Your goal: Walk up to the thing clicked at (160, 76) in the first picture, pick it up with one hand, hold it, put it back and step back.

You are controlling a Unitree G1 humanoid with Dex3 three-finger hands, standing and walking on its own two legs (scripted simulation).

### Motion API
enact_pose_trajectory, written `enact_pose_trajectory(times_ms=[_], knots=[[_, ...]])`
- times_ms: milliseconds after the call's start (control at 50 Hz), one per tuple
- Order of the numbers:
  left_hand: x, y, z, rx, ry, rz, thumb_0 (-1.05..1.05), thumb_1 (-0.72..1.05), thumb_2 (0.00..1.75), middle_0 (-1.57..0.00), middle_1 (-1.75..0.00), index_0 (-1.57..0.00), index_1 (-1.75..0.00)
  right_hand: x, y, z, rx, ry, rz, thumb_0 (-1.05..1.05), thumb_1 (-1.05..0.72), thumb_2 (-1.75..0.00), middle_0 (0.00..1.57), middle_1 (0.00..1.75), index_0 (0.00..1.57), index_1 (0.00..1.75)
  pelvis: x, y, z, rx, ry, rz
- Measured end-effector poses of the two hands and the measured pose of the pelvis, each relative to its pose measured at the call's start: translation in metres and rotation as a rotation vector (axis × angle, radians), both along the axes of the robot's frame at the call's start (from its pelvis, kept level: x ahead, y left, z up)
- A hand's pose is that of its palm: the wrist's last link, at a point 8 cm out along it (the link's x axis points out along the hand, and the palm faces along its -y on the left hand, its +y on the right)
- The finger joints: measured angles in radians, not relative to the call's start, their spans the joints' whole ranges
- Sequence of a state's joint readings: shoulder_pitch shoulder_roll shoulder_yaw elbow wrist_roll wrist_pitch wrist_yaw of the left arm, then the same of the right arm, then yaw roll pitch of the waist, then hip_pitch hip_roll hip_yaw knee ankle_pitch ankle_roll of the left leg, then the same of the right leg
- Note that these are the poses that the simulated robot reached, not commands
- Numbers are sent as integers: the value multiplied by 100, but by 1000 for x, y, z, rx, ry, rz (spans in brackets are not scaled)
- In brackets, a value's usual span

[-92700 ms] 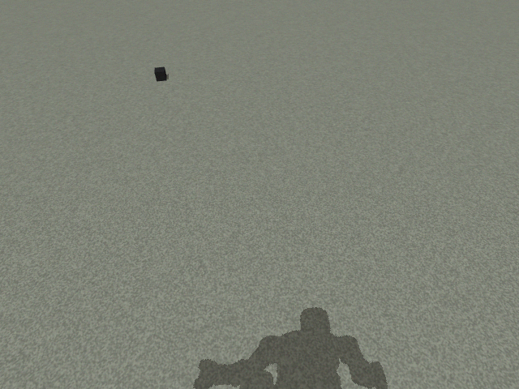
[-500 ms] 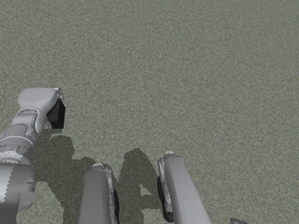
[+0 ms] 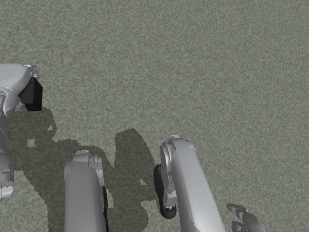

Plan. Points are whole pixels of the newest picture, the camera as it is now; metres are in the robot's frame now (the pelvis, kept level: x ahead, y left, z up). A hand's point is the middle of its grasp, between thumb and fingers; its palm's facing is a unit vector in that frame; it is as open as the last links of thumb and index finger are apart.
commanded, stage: crouch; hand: left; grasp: from above
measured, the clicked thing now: (22, 94) +0.49 +0.29 -0.20
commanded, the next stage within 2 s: lower in 0.60 s
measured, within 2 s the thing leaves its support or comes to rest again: rests again in 1.68 s
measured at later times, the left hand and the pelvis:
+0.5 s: hand (25, 92) +0.50 +0.29 -0.21, palm faces -0.47 +0.01 -0.88, open 10.0 cm; pelvis -0.01 +0.00 -0.06, yaw -3 degrees
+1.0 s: hand (30, 97) +0.50 +0.29 -0.26, palm faces -0.50 -0.01 -0.87, open 10.1 cm; pelvis -0.01 +0.01 -0.08, yaw -5 degrees
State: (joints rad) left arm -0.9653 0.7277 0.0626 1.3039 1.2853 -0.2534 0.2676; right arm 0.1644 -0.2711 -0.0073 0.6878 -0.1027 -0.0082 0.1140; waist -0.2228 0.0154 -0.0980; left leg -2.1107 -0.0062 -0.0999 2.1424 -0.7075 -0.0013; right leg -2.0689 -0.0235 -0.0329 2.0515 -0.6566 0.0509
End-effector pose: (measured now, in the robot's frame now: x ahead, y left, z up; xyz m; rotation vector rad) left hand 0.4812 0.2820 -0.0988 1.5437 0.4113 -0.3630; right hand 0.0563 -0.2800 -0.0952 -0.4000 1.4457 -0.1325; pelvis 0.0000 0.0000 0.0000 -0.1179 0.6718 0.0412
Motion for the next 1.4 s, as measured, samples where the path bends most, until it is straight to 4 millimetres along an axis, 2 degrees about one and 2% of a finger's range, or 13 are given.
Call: enact_pose_trajectory(times_ms=[340, 460, 800, 1040, 1200, 1400], knots=[[15, 2, -42, -2, 5, -11, 1, 7, 40, -61, -58, -67, -54, -48, 5, -32, 0, 91, -30, 0, -92, -90, 20, 30, 20, 30, -11, 0, -45, -20, -38, -15], [20, 4, -54, -3, -1, -15, 1, 8, 39, -61, -57, -67, -54, -59, 10, -41, -1, 116, -37, 0, -92, -90, 20, 30, 20, 30, -13, 1, -57, -29, -46, -20], [29, 9, -76, -15, 3, -26, 0, 5, 42, -61, -60, -66, -56, -55, 13, -47, -24, 130, -8, -1, -92, -90, 20, 30, 20, 30, -11, 4, -71, -55, -56, -26], [25, 10, -112, -40, 19, -39, 0, 3, 45, -61, -63, -66, -59, -55, 13, -51, -59, 142, 38, -1, -92, -90, 20, 30, 20, 30, -14, 7, -87, -76, -81, -31], [29, 9, -130, -34, 0, -34, 0, 2, 46, -60, -65, -65, -62, -63, 17, -55, -63, 157, 43, -1, -92, -90, 20, 30, 20, 30, -14, 8, -96, -87, -89, -40], [37, 5, -150, -26, 16, -27, 0, 2, 49, -58, -65, -63, -62, -69, 26, -52, -55, 174, 46, -1, -91, -89, 20, 30, 21, 30, -11, 10, -99, -103, -92, -50]])
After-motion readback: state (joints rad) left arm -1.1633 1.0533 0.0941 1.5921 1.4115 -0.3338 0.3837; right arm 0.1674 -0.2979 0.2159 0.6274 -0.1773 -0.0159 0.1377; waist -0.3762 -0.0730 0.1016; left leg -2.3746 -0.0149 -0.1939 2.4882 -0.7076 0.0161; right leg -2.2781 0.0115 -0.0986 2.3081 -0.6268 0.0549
